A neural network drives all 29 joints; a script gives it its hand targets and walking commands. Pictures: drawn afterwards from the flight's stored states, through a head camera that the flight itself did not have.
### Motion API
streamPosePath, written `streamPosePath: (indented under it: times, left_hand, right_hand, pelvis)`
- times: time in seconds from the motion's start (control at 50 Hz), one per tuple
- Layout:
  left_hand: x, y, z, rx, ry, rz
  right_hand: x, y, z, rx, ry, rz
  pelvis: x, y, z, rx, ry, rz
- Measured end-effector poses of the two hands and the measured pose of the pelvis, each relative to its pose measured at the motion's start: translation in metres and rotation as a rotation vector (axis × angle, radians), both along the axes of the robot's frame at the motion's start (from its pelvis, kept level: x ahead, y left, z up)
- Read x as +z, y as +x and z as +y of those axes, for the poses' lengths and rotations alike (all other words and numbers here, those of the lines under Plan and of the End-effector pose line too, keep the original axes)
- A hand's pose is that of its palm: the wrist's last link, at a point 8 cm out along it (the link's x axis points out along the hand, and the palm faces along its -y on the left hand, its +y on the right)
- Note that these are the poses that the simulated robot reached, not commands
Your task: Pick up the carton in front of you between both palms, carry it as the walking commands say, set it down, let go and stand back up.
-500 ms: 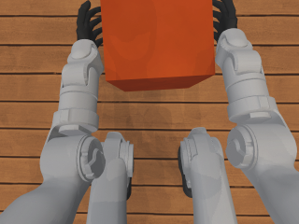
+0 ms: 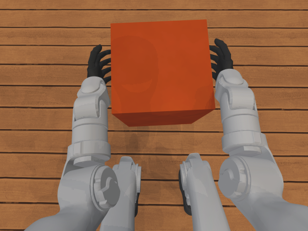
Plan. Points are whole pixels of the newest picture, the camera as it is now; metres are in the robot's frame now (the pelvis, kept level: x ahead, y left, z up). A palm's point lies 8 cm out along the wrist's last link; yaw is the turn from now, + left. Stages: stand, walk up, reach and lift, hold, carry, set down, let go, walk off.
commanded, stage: reach and lift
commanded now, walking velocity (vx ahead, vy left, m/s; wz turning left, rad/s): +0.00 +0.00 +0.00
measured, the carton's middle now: (159, 84) +0.50 -0.01 -0.12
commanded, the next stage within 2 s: none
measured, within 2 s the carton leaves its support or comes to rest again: neither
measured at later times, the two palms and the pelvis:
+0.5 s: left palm (58, 68) +0.44 +0.14 +0.11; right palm (263, 60) +0.44 -0.16 +0.11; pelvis +0.05 +0.00 +0.14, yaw +0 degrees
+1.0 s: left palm out of the picture +0.39 +0.15 +0.26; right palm out of the picture +0.39 -0.15 +0.26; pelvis +0.08 +0.00 +0.25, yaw -1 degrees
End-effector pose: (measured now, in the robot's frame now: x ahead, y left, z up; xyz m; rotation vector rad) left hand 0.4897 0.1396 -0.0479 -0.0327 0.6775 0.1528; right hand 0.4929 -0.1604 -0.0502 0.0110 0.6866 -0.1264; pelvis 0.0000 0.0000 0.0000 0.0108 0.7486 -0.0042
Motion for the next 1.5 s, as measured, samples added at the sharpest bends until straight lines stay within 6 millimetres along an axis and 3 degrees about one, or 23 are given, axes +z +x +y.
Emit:
streamPosePath:
  times: [0.28, 0.72, 0.88, 1.04, 1.14, 1.34, 1.5]
  left_hand:
    - [0.096, -0.029, 0.003, 0.005, -0.003, 0.011]
    - [0.229, -0.074, 0.006, -0.015, -0.004, 0.009]
    - [0.276, -0.090, 0.007, -0.020, -0.005, -0.001]
    - [0.320, -0.102, 0.009, -0.042, 0.015, -0.028]
    - [0.332, -0.108, 0.009, -0.052, 0.025, -0.015]
    - [0.332, -0.111, 0.007, -0.049, 0.023, -0.001]
    - [0.336, -0.107, 0.007, -0.052, 0.029, -0.009]
  right_hand:
    - [0.096, -0.029, 0.004, -0.007, 0.010, 0.011]
    - [0.229, -0.079, 0.006, -0.024, 0.010, 0.008]
    - [0.277, -0.095, 0.007, -0.024, 0.007, -0.002]
    - [0.320, -0.110, 0.009, -0.021, -0.005, -0.029]
    - [0.333, -0.115, 0.009, -0.012, -0.016, -0.016]
    - [0.332, -0.119, 0.007, -0.013, -0.012, -0.002]
    - [0.337, -0.114, 0.007, -0.007, -0.017, -0.011]
  pelvis:
    - [0.080, 0.030, -0.002, -0.004, 0.000, -0.114]
    - [0.197, 0.066, 0.002, -0.009, -0.010, -0.418]
    - [0.231, 0.079, 0.002, -0.009, -0.013, -0.563]
    - [0.252, 0.086, 0.003, -0.007, -0.015, -0.711]
    - [0.257, 0.084, 0.003, -0.006, -0.015, -0.779]
    - [0.257, 0.075, 0.001, -0.006, -0.014, -0.819]
    - [0.259, 0.080, 0.000, -0.005, -0.014, -0.822]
